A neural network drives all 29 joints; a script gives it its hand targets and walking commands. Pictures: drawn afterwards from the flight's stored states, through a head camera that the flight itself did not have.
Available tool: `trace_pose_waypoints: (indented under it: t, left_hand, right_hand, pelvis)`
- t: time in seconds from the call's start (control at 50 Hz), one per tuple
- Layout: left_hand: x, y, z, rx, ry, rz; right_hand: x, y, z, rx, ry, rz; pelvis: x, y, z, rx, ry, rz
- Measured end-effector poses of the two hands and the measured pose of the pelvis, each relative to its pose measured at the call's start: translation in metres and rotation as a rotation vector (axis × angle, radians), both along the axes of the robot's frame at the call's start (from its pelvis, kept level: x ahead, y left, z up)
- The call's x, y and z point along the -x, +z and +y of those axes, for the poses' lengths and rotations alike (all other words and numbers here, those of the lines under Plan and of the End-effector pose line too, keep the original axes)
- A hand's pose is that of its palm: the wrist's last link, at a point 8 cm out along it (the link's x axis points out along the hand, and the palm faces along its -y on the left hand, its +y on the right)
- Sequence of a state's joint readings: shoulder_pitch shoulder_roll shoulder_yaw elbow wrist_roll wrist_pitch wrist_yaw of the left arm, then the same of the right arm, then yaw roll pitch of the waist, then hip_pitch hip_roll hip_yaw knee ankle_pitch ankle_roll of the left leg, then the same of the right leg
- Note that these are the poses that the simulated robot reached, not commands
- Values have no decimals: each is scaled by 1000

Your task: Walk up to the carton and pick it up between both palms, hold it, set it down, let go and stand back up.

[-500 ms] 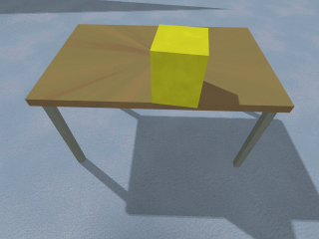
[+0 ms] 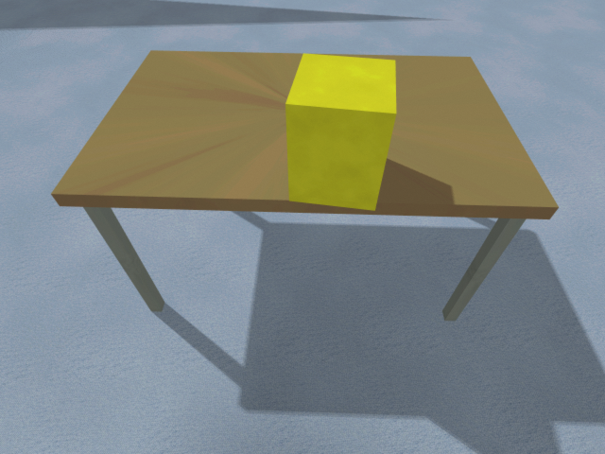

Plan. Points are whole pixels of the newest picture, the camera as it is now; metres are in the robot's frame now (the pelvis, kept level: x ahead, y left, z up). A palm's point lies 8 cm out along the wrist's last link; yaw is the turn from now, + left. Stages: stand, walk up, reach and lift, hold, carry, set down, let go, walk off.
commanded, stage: stand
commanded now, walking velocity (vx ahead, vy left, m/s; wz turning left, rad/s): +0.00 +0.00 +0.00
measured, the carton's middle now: (339, 133) +0.76 -0.07 -0.01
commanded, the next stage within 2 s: walk up in 1.54 s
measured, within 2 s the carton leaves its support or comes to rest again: neither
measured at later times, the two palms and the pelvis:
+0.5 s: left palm out of the picture -0.03 +0.21 -0.15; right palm out of the picture -0.03 -0.20 -0.15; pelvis -0.01 +0.00 +0.00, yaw +0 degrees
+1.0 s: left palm out of the picture -0.04 +0.20 -0.14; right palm out of the picture -0.04 -0.20 -0.15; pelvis -0.01 +0.00 +0.00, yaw +0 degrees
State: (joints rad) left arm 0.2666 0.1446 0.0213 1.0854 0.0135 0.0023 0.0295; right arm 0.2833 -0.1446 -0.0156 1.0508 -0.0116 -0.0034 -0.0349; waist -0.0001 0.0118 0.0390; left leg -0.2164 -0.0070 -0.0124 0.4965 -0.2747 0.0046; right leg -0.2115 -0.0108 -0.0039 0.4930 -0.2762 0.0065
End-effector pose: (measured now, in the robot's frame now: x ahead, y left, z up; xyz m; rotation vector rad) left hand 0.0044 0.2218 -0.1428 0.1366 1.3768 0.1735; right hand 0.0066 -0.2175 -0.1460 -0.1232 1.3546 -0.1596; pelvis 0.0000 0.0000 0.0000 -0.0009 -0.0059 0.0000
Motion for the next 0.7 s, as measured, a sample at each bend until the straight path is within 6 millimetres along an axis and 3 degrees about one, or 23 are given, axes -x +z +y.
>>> trace_pose_waypoints:
  t: [0.26,0.7]
  left_hand:
    - [23,-2,-13,26,9,70]
    - [42,-2,-15,30,8,104]
  right_hand:
    - [19,-3,12,-25,-5,65]
    - [43,-4,18,-36,-9,110]
  pelvis:
    - [3,2,1,-1,0,-13]
    - [11,2,2,-2,-1,-18]
